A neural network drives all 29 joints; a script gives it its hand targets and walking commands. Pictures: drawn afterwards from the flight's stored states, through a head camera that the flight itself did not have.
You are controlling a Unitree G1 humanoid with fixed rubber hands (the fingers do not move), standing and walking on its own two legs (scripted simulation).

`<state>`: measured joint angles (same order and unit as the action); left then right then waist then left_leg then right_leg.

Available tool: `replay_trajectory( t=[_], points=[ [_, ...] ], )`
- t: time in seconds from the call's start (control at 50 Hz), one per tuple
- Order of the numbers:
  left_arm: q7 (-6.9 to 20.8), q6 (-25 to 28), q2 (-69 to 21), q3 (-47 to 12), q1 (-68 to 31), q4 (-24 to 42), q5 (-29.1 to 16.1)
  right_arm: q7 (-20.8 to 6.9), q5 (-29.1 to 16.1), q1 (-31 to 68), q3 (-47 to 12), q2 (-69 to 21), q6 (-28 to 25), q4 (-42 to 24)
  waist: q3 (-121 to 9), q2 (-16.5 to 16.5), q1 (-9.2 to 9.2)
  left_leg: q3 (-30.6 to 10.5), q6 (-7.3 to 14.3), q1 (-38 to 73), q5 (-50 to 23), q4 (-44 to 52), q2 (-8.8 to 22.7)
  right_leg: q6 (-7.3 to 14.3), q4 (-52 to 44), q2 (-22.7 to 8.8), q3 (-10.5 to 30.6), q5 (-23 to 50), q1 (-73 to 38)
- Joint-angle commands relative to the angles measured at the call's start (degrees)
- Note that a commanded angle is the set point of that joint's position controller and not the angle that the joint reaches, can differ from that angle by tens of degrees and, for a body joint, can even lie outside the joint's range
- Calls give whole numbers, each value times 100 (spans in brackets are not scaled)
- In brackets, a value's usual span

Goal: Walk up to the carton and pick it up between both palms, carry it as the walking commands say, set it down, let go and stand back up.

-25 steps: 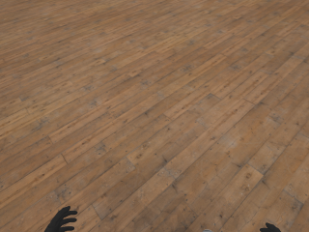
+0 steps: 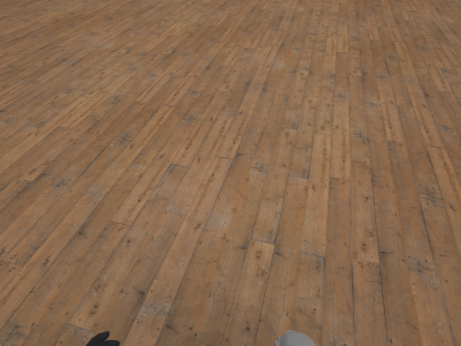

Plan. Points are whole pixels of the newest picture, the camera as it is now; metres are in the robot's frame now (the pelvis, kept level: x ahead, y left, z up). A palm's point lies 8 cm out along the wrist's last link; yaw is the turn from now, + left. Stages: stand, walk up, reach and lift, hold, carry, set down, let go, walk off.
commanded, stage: walk up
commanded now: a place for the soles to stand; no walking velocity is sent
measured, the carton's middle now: out of the picture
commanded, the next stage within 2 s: none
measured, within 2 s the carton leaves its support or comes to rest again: neither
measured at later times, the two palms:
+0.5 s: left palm (206, 282) +0.29 +0.08 -0.10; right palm out of the picture +0.12 -0.44 -0.11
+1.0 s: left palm (347, 165) +0.64 -0.32 -0.10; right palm out of the picture +0.11 -0.42 -0.09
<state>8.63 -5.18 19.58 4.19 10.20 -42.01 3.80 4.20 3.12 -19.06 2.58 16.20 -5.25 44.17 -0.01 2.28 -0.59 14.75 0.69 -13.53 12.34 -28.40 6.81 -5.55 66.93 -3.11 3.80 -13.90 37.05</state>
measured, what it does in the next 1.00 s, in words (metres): walks ahead, turning right: right foot, then left foot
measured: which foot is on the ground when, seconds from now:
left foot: down 0.00-0.26, up 0.28-0.64, down 0.66-1.00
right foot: up 0.00-0.26, down 0.28-0.66, up 0.68-1.00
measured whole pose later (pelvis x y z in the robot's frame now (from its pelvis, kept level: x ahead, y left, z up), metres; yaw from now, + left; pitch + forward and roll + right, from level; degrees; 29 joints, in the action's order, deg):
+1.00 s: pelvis +0.35 -0.31 +0.00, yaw -56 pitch -2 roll -1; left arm 7.4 -1.0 16.5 1.3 6.1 -40.6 3.3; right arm 2.0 2.2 -30.5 0.2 15.0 -6.2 44.3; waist 4.3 3.1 3.7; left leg 19.3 -2.6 3.4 20.3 -20.1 7.0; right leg -0.2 44.9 -3.0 -1.8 0.6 37.6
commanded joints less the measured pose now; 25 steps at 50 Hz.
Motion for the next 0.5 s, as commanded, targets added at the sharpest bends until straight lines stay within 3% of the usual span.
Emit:
replay_trajectory(
  t=[0.0,0.06,0.14,0.2,0.22,0.24,0.26,0.28,0.3,0.32,0.36,0.38,0.42,0.46,0.48],
  points=[
    [94,88,133,13,-614,317,-125,-9,53,77,218,817,-103,-389,458,-1007,69,-897,809,283,2005,2032,1566,-69,-434,-578,-180,194,552],
    [118,164,-32,-99,-969,296,-196,-28,105,-323,331,972,-67,-296,569,-1049,297,-417,852,709,1993,2213,1722,31,-1270,-752,-532,255,448],
    [50,329,63,-192,-909,159,-241,-103,83,-291,435,1168,73,-112,466,-1086,214,278,918,959,1588,2007,1597,263,-2263,-504,-908,-12,-326],
    [-74,351,276,-212,-518,106,-237,-165,55,-37,431,1316,271,-79,343,-1222,4,411,871,1060,1960,1552,1773,413,-2745,-323,-968,-390,-864],
    [-139,355,342,-212,-183,54,-233,-205,55,133,413,1339,346,-99,236,-1150,-178,530,831,855,2082,1095,1762,495,-2958,-239,-1015,-519,-1328],
    [-227,379,496,-172,410,-112,-207,-262,98,245,366,1224,424,-119,-33,-692,-493,841,697,313,2046,-74,1500,642,-3294,-113,-873,-713,-2235],
    [-365,436,1014,-31,1189,-310,-206,-363,182,199,241,893,476,-218,-344,491,-884,1123,440,-871,1672,-2152,942,938,-3919,-138,-6,-1119,-3511],
    [-478,443,1775,108,1384,-223,-270,-496,79,548,44,436,425,-709,5,1520,-1078,271,91,-3288,2900,-3518,-115,1499,-4816,-691,2592,-2527,-4192],
    [-577,413,1919,122,1345,-134,-357,-604,-77,626,32,565,375,-1051,-153,1516,-911,-922,31,-3702,2960,-4011,-83,1858,-5549,-1267,3865,-3213,-3886],
    [-643,417,1659,85,1081,-148,-384,-618,-162,474,63,636,283,-1003,-19,1167,-702,-1301,59,-3637,2661,-4064,104,1953,-5494,-1244,3527,-3569,-3606],
    [-617,488,1176,-15,387,29,-323,-529,-135,-127,83,728,119,-734,47,837,-241,-1429,-47,-2896,1961,-3463,169,1805,-5377,-877,2641,-2647,-2938],
    [-566,551,911,-95,215,109,-307,-487,-74,-330,90,703,119,-658,-23,870,-127,-1405,-93,-2576,1621,-3226,117,1702,-5312,-722,2367,-2171,-2638],
    [-478,615,683,-158,226,216,-308,-464,-75,-238,92,659,164,-685,-18,680,-143,-1333,-127,-2265,1037,-2833,-48,1665,-5183,-573,2154,-1683,-2296],
    [-438,591,688,-158,390,279,-290,-462,-122,96,57,592,179,-860,146,561,-237,-1329,-149,-2170,665,-2230,-180,1688,-5188,-559,2230,-1786,-2067],
    [-440,574,487,-39,709,224,-275,-478,-11,240,57,413,194,-1071,257,483,-257,-1316,-104,-1822,620,-2044,-225,1803,-5250,-495,2227,-2011,-1782]
  ],
)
